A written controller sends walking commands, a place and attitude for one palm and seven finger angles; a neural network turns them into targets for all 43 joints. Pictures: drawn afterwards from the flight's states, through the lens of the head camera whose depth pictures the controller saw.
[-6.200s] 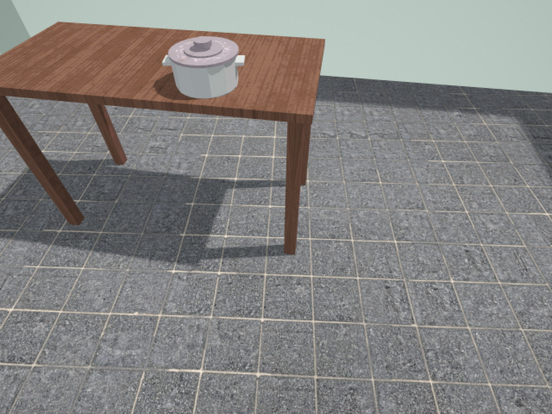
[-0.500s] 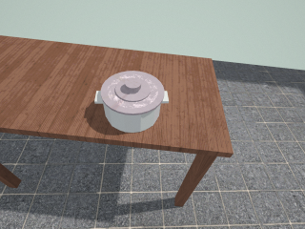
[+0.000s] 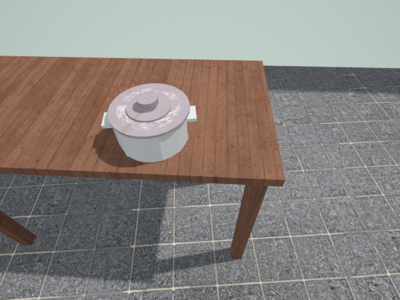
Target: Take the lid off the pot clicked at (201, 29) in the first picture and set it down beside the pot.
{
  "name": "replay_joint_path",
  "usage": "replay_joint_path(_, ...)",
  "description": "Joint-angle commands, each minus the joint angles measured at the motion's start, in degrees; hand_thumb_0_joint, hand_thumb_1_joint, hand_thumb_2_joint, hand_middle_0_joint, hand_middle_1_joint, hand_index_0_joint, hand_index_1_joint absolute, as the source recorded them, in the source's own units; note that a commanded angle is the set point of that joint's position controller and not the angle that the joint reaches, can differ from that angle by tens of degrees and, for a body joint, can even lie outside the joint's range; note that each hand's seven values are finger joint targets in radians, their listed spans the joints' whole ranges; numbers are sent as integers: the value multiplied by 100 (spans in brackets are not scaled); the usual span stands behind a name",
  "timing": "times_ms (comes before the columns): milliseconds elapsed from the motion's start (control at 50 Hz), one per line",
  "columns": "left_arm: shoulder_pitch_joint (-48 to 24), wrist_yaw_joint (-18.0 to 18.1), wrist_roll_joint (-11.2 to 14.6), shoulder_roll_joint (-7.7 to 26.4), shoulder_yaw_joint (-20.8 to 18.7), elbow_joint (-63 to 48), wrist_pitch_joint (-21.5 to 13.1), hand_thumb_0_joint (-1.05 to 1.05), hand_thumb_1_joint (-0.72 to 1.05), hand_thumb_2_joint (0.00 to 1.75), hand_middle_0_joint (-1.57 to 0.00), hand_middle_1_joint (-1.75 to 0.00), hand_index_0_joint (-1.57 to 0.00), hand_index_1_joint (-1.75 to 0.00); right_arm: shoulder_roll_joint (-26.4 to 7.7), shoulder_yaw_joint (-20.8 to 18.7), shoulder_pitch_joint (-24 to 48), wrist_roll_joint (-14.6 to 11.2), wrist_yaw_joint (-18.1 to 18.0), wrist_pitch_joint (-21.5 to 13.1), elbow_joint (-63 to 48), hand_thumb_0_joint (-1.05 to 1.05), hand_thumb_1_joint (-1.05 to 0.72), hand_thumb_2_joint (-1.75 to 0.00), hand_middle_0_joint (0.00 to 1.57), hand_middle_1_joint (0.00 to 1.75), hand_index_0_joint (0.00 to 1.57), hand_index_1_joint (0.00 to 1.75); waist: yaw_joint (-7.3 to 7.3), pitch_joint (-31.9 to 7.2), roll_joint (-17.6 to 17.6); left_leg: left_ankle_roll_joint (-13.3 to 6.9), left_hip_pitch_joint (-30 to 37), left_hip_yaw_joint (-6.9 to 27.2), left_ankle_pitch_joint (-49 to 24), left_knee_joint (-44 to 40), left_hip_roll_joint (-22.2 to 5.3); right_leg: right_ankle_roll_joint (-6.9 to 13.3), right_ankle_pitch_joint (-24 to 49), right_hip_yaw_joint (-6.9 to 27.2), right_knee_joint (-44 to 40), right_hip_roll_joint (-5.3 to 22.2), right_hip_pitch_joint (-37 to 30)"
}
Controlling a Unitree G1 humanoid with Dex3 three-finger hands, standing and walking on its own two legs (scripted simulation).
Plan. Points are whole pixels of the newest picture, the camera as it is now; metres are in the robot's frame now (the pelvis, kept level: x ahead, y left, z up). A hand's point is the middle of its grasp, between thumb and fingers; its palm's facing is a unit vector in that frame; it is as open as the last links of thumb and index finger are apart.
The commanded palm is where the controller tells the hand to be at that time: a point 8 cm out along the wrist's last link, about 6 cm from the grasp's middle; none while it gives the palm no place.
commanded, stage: look again from close up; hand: left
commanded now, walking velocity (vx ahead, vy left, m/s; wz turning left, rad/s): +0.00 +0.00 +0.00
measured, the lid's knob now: (147, 100) +0.54 +0.16 +0.10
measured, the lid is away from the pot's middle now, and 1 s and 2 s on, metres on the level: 0.00 0.00 0.00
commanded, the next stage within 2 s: shuffle to correct the standing spot in 1.34 s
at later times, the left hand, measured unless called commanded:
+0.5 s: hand out of the picture -0.01 +0.21 -0.17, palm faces +0.01 -0.98 -0.20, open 7.4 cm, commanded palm none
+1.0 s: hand out of the picture -0.04 +0.24 -0.17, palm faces +0.00 -0.98 -0.19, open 7.4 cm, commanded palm none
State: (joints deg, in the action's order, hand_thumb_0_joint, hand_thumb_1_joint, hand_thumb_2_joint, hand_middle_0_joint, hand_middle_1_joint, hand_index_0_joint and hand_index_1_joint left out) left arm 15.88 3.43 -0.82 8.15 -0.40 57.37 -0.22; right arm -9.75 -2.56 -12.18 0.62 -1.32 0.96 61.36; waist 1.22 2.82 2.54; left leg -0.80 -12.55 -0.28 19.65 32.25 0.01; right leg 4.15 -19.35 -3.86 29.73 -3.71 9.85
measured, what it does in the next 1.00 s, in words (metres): shifts its weight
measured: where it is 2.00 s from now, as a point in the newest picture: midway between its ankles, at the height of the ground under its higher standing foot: outside the picture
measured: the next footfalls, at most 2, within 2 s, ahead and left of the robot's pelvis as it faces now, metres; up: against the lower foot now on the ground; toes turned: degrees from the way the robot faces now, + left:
left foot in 1.96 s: +0.10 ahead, +0.13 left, +0.00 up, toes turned +2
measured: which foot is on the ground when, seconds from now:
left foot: down 0.00-1.00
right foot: down 0.00-1.00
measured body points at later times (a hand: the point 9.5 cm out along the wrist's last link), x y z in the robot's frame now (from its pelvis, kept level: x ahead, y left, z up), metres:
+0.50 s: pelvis -0.01 +0.04 +0.01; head +0.00 +0.04 +0.46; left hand -0.01 +0.26 -0.15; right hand +0.01 -0.20 -0.15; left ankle -0.02 +0.11 -0.73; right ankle -0.03 -0.07 -0.73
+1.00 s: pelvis -0.02 +0.07 +0.01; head -0.01 +0.07 +0.46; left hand -0.04 +0.29 -0.15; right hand -0.03 -0.15 -0.15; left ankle -0.02 +0.11 -0.73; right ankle -0.03 -0.07 -0.73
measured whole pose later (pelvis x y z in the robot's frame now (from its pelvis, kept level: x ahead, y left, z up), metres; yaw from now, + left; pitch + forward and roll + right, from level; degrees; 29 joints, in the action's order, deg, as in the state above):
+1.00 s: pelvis -0.02 +0.07 +0.01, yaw -1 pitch -1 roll +0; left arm 19.1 3.1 -0.9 8.2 0.7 62.9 -0.2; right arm -7.6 -0.3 -15.8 0.4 -1.4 -0.6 65.4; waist -0.2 2.4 -0.4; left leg -6.7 -9.5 -3.7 11.6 22.1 6.0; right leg -1.7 -14.2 -0.4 25.0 2.2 9.5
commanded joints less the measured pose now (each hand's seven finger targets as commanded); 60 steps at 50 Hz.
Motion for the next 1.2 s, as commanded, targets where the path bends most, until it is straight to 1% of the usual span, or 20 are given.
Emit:
replay_joint_path(0,314,49,54,723,-144,-247,-172,0,90,90,-20,-30,-20,-30,-357,63,-289,15,-52,-188,-177,0,-90,-90,20,30,20,30,-98,-285,56,-194,481,507,-2294,-387,-458,-335,2382,947,-583,930,229)
replay_joint_path(40,413,55,45,757,-154,-178,-168,0,90,90,-20,-30,-20,-30,-350,68,-214,3,-65,-185,-163,0,-90,-90,20,30,20,30,-162,-392,92,-195,427,481,-2449,-394,-492,-382,2485,889,-566,950,12)
replay_joint_path(60,445,54,39,786,-146,-146,-169,0,90,90,-20,-30,-20,-30,-351,74,-192,-4,-68,-173,-173,0,-90,-90,20,30,20,30,-168,-394,-81,-170,334,445,-2187,-377,-464,-407,2450,933,-646,995,-63)
replay_joint_path(80,406,42,46,801,-136,-139,-149,0,90,90,-20,-30,-20,-30,-352,85,-180,0,-63,-166,-200,0,-90,-90,20,30,20,30,-166,-398,-51,-156,333,431,-1989,-456,-467,-387,2313,955,-686,1003,-68)
replay_joint_path(100,380,41,37,786,-130,-142,-144,0,90,90,-20,-30,-20,-30,-367,79,-131,1,-61,-153,-207,0,-90,-90,20,30,20,30,-158,-256,-254,-139,227,421,-1734,-444,-436,-391,2148,984,-759,1021,-1)
replay_joint_path(160,352,27,29,772,-93,-107,-151,0,90,90,-20,-30,-20,-30,-372,90,-134,4,-49,-142,-167,0,-90,-90,20,30,20,30,-126,-107,-402,-115,154,412,-1412,-563,-389,-327,1863,1066,-871,1064,87)
replay_joint_path(220,346,6,17,741,-67,-88,-141,0,90,90,-20,-30,-20,-30,-403,104,-111,16,-29,-156,-146,0,-90,-90,20,30,20,30,-131,-5,-218,-152,222,496,-1368,-736,-438,-259,1398,994,-879,981,293)
replay_joint_path(280,394,-9,24,759,-53,-33,-144,0,90,90,-20,-30,-20,-30,-415,122,-175,11,-26,-182,-129,0,-90,-90,20,30,20,30,-138,-120,-236,-180,328,537,-1472,-856,-486,-214,1404,935,-830,940,221)
replay_joint_path(360,499,-13,18,702,-25,56,-156,0,90,90,-20,-30,-20,-30,-440,135,-164,-5,-29,-216,-62,0,-90,-90,20,30,20,30,-163,-65,-182,-217,347,580,-1653,-928,-503,-191,1482,887,-782,951,206)
replay_joint_path(380,505,-20,27,737,-27,57,-139,0,90,90,-20,-30,-20,-30,-441,142,-213,-2,-30,-217,-69,0,-90,-90,20,30,20,30,-167,-134,-212,-233,362,615,-1614,-1002,-532,-186,1363,834,-766,926,172)
replay_joint_path(500,578,-28,19,671,7,165,-118,0,90,90,-20,-30,-20,-30,-480,147,-243,-7,-31,-212,7,0,-90,-90,20,30,20,30,-163,43,-208,-265,309,680,-1276,-1185,-545,-172,1100,788,-769,910,284)
replay_joint_path(560,628,-26,12,641,22,232,-125,0,90,90,-20,-30,-20,-30,-456,163,-326,-17,-31,-227,73,0,-90,-90,20,30,20,30,-163,83,-165,-271,303,682,-1354,-1250,-540,-175,1180,788,-759,937,257)
replay_joint_path(680,673,-37,11,615,31,319,-83,0,90,90,-20,-30,-20,-30,-456,163,-422,-23,-37,-226,102,0,-90,-90,20,30,20,30,-175,100,-98,-313,256,836,-956,-1545,-608,-206,895,646,-703,886,270)
replay_joint_path(700,677,-35,4,573,37,328,-72,0,90,90,-20,-30,-20,-30,-467,155,-414,-18,-38,-219,106,0,-90,-90,20,30,20,30,-182,208,-82,-315,186,878,-816,-1601,-613,-220,828,625,-701,874,318)
replay_joint_path(780,732,-37,-3,559,40,384,-63,0,90,90,-20,-30,-20,-30,-431,153,-505,-26,-36,-217,134,0,-90,-90,20,30,20,30,-195,224,-162,-324,152,951,-606,-1766,-636,-228,786,591,-694,868,299)
replay_joint_path(880,793,-32,-6,522,34,431,-79,0,90,90,-20,-30,-20,-30,-393,148,-624,-37,-45,-238,164,0,-90,-90,20,30,20,30,-174,44,-217,-320,333,922,-964,-1729,-633,-229,957,595,-669,895,268)
replay_joint_path(960,842,-18,-4,448,33,479,-82,0,90,90,-20,-30,-20,-30,-341,149,-672,-33,-54,-235,212,0,-90,-90,20,30,20,30,-162,168,-264,-304,342,866,-1124,-1651,-588,-225,1027,648,-702,934,344)
replay_joint_path(1000,820,-20,-7,441,25,486,-62,0,90,90,-20,-30,-20,-30,-344,143,-688,-33,-60,-227,212,0,-90,-90,20,30,20,30,-166,226,-138,-303,286,921,-963,-1749,-629,-233,885,610,-678,910,384)
replay_joint_path(1100,859,-19,-16,412,21,522,-55,0,90,90,-20,-30,-20,-30,-321,138,-722,-32,-61,-222,221,0,-90,-90,20,30,20,30,-166,293,-179,-290,251,935,-794,-1826,-636,-238,851,618,-674,904,429)
replay_joint_path(1180,888,-22,-15,421,16,543,-67,0,90,90,-20,-30,-20,-30,-273,145,-799,-40,-66,-234,231,0,-90,-90,20,30,20,30,-165,220,-217,-285,317,909,-950,-1812,-638,-238,937,611,-681,904,389)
